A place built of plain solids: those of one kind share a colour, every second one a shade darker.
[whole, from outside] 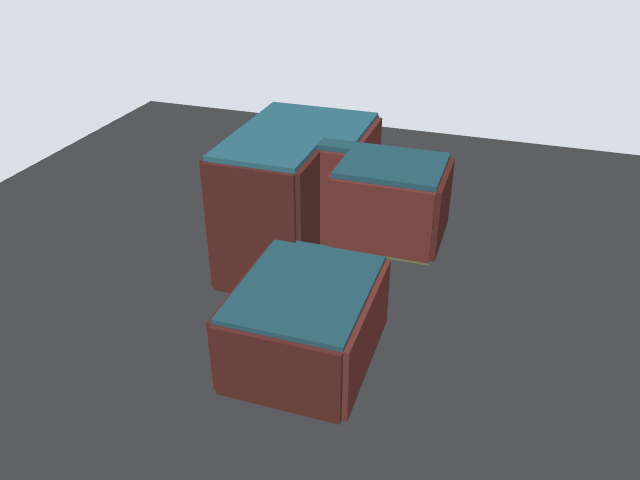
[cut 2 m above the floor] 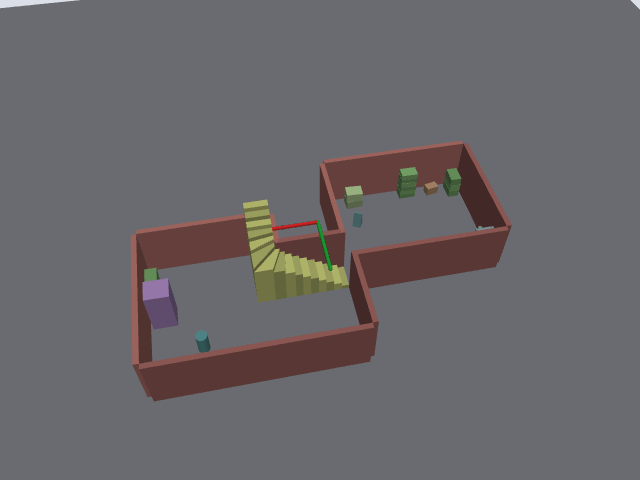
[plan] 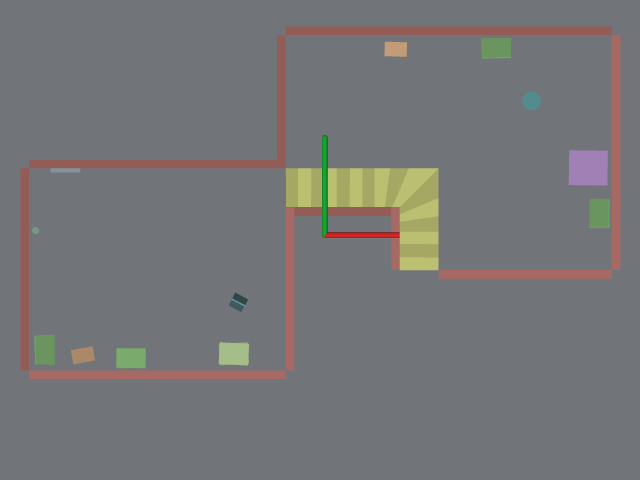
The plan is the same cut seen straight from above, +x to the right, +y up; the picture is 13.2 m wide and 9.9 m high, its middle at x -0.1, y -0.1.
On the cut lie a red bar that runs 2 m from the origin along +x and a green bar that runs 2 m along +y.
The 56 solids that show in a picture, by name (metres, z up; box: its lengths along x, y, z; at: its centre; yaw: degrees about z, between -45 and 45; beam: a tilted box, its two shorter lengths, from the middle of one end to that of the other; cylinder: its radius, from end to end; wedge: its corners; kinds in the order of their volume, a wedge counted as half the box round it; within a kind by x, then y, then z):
{
 "wall_1": {"box": [0.18, 4.17, 2.74], "at": [-6.19, -0.71, 1.32]},
 "wall_2": {"box": [5.29, 0.18, 2.74], "at": [-3.45, -2.88, 1.32]},
 "wall_3": {"box": [5.29, 0.18, 2.74], "at": [-3.45, 1.47, 1.32]},
 "wall_4": {"box": [0.18, 0.8, 2.83], "at": [-0.9, 0.98, 4.1]},
 "wall_5": {"box": [0.18, 2.75, 5.56], "at": [-0.9, 2.75, 2.73]},
 "wall_6": {"box": [0.18, 3.59, 2.63], "at": [-0.83, -2.51, 4.2]},
 "wall_7": {"box": [0.18, 3.37, 2.74], "at": [-0.72, -1.11, 1.32]},
 "wall_8": {"box": [2.35, 0.18, 5.56], "at": [0.37, 0.49, 2.73]},
 "wall_9": {"box": [2.28, 0.18, 2.63], "at": [0.4, -0.63, 4.2]},
 "wall_10": {"box": [3.08, 0.18, 2.63], "at": [0.8, -4.4, 4.2]},
 "wall_11": {"box": [0.18, 1.3, 5.56], "at": [1.46, -0.07, 2.73]},
 "wall_12": {"box": [6.73, 0.18, 5.56], "at": [2.56, 4.22, 2.73]},
 "wall_13": {"box": [3.57, 0.18, 5.56], "at": [4.13, -0.81, 2.73]},
 "wall_14": {"box": [0.18, 4.85, 5.56], "at": [6.01, 1.7, 2.73]},
 "roof_1": {"box": [5.29, 4.17, 0.17], "at": [-3.45, -0.71, 2.77]},
 "roof_2": {"box": [3.15, 3.55, 0.2], "at": [0.77, 2.35, 5.61]},
 "roof_3": {"box": [3.08, 3.59, 0.2], "at": [0.8, -2.51, 5.61]},
 "roof_4": {"box": [0.8, 1.3, 0.2], "at": [1.95, -0.07, 5.61]},
 "roof_5": {"box": [3.57, 4.85, 0.2], "at": [4.13, 1.7, 5.61]},
 "tread_1": {"wedge": [[-0.8, 0.58, -0.05], [-0.8, 0.58, 0.17], [-0.8, 1.38, -0.05], [-0.8, 1.38, 0.17], [-0.55, 0.58, -0.05], [-0.55, 0.58, 0.17], [-0.55, 1.38, -0.05], [-0.55, 1.38, 0.17]]},
 "tread_2": {"wedge": [[-0.55, 0.58, -0.05], [-0.55, 0.58, 0.34], [-0.55, 1.38, -0.05], [-0.55, 1.38, 0.34], [-0.28, 0.58, -0.05], [-0.28, 0.58, 0.34], [-0.27, 1.38, -0.05], [-0.27, 1.38, 0.34]]},
 "tread_3": {"wedge": [[-0.28, 0.58, -0.05], [-0.28, 0.58, 0.51], [-0.28, 1.38, -0.05], [-0.28, 1.38, 0.51], [-0.01, 0.58, -0.05], [-0.01, 0.58, 0.5], [-0.01, 1.38, -0.05], [-0.01, 1.38, 0.5]]},
 "tread_4": {"wedge": [[-0.01, 0.58, -0.05], [-0.01, 0.58, 0.68], [-0.01, 1.38, -0.05], [-0.01, 1.38, 0.68], [0.25, 0.58, -0.05], [0.25, 0.58, 0.68], [0.25, 1.38, -0.05], [0.25, 1.38, 0.68]]},
 "tread_5": {"wedge": [[0.25, 0.58, -0.05], [0.25, 0.58, 0.85], [0.25, 1.38, -0.05], [0.25, 1.38, 0.85], [0.52, 0.58, -0.05], [0.52, 0.58, 0.85], [0.52, 1.38, -0.05], [0.52, 1.38, 0.85]]},
 "tread_6": {"wedge": [[0.51, 0.58, -0.05], [0.51, 0.58, 1.02], [0.52, 1.38, -0.05], [0.52, 1.38, 1.02], [0.78, 0.58, -0.05], [0.78, 0.58, 1.01], [0.78, 1.38, -0.05], [0.78, 1.38, 1.01]]},
 "tread_7": {"wedge": [[0.77, 0.58, -0.05], [0.77, 0.58, 1.19], [0.78, 1.38, -0.05], [0.78, 1.38, 1.19], [1.03, 0.58, -0.05], [1.03, 0.58, 1.19], [1.03, 1.38, -0.05], [1.03, 1.38, 1.19]]},
 "tread_8": {"wedge": [[1.02, 0.58, -0.05], [1.02, 0.58, 1.36], [1.02, 1.38, -0.05], [1.02, 1.38, 1.36], [1.24, 0.58, -0.05], [1.24, 0.58, 1.36], [1.35, 1.38, -0.05], [1.35, 1.38, 1.36]]},
 "tread_9": {"wedge": [[1.23, 0.58, -0.05], [1.23, 0.58, 1.52], [1.35, 1.38, -0.05], [1.35, 1.38, 1.53], [1.39, 0.58, -0.05], [1.39, 0.58, 1.52], [1.73, 1.38, -0.05], [1.73, 1.38, 1.52]]},
 "tread_10": {"wedge": [[1.39, 0.58, -0.05], [1.39, 0.58, 1.7], [1.55, 0.58, -0.05], [1.55, 0.58, 1.7], [1.73, 1.38, -0.05], [1.73, 1.38, 1.7], [2.35, 1.38, -0.05], [2.35, 1.38, 1.69]]},
 "tread_11": {"wedge": [[1.55, -0.72, -0.05], [1.55, -0.72, 2.72], [1.55, -0.46, -0.05], [1.55, -0.46, 2.72], [2.35, -0.72, -0.05], [2.35, -0.72, 2.72], [2.35, -0.46, -0.05], [2.35, -0.46, 2.72]]},
 "tread_12": {"wedge": [[1.55, -0.46, -0.05], [1.55, -0.46, 2.55], [1.55, -0.18, -0.05], [1.55, -0.18, 2.55], [2.35, -0.46, -0.05], [2.35, -0.46, 2.54], [2.35, -0.19, -0.05], [2.35, -0.19, 2.55]]},
 "tread_13": {"wedge": [[1.55, -0.19, -0.05], [1.55, -0.19, 2.37], [1.55, 0.07, -0.05], [1.55, 0.07, 2.38], [2.35, -0.19, -0.05], [2.35, -0.19, 2.37], [2.35, 0.07, -0.05], [2.35, 0.07, 2.38]]},
 "tread_14": {"wedge": [[1.55, 0.07, -0.05], [1.55, 0.07, 2.21], [1.55, 0.27, -0.05], [1.55, 0.27, 2.21], [2.35, 0.07, -0.05], [2.35, 0.07, 2.21], [2.35, 0.39, -0.05], [2.35, 0.39, 2.21]]},
 "tread_15": {"wedge": [[1.55, 0.27, -0.05], [1.55, 0.27, 2.04], [1.55, 0.43, -0.05], [1.55, 0.43, 2.04], [2.35, 0.39, -0.05], [2.35, 0.39, 2.04], [2.35, 0.77, -0.05], [2.35, 0.77, 2.04]]},
 "tread_16": {"wedge": [[1.55, 0.43, -0.05], [1.55, 0.43, 1.87], [1.55, 0.58, -0.05], [1.55, 0.58, 1.87], [2.35, 0.76, -0.05], [2.35, 0.76, 1.86], [2.35, 1.38, -0.05], [2.35, 1.38, 1.87]]},
 "floor_1": {"box": [3.08, 3.59, 0.2], "at": [0.8, -2.51, 2.79]},
 "cage_trolley_1": {"box": [0.8, 0.72, 1.71], "at": [5.43, 1.39, 0.81], "yaw": -0.7},
 "crate_1": {"box": [0.4, 0.6, 0.3], "at": [-5.78, -2.37, 0.45], "yaw": 1.1},
 "crate_2": {"box": [0.4, 0.6, 0.3], "at": [-5.77, -2.37, 0.75], "yaw": -0.4},
 "crate_3": {"box": [0.4, 0.6, 0.35], "at": [-5.77, -2.36, 0.12], "yaw": 0.7},
 "crate_4": {"box": [0.6, 0.4, 0.25], "at": [-4.0, -2.55, 0.07], "yaw": 0.9},
 "crate_5": {"box": [0.6, 0.4, 0.2], "at": [-4.0, -2.54, 1.1], "yaw": -1.2},
 "crate_6": {"box": [0.6, 0.4, 0.2], "at": [-4.0, -2.53, 0.5], "yaw": -1.0},
 "crate_7": {"box": [0.6, 0.4, 0.2], "at": [-4.0, -2.53, 0.7], "yaw": 0.9},
 "crate_8": {"box": [0.6, 0.4, 0.2], "at": [-3.99, -2.54, 0.9], "yaw": -0.6},
 "crate_9": {"box": [0.6, 0.4, 0.2], "at": [-3.99, -2.53, 0.3], "yaw": -0.2},
 "crate_10": {"box": [0.6, 0.4, 0.2], "at": [3.54, 3.87, 0.7], "yaw": 0.4},
 "crate_11": {"box": [0.4, 0.6, 0.3], "at": [5.66, 0.45, 1.05], "yaw": -0.3},
 "carton_1": {"box": [0.61, 0.45, 0.41], "at": [-1.88, -2.45, 0.15], "yaw": 3.3},
 "carton_2": {"box": [0.61, 0.45, 0.36], "at": [-1.88, -2.45, 0.54], "yaw": -3.1},
 "bucket_1": {"box": [0.46, 0.3, 0.39], "at": [-4.99, -2.48, 0.14], "yaw": 10.3},
 "bucket_2": {"box": [0.46, 0.3, 0.39], "at": [1.46, 3.83, 0.14], "yaw": -1.7},
 "bin_1": {"cylinder": 0.19, "from": [4.26, 2.77, 0.0], "to": [4.26, 2.77, 0.75]},
 "sign_1": {"wedge": [[-1.99, -1.45, 0.0], [-1.92, -1.33, 0.62], [-1.91, -1.3, 0.62], [-1.84, -1.18, 0.0], [-1.72, -1.59, 0.0], [-1.66, -1.47, 0.62], [-1.64, -1.45, 0.62], [-1.58, -1.33, 0.0]]},
 "cabinet_1": {"box": [0.62, 0.09, 0.77], "at": [-5.35, 1.33, 1.62]},
 "extinguisher_1": {"cylinder": 0.07, "from": [-5.97, 0.09, 0.0], "to": [-5.97, 0.09, 0.52]}
}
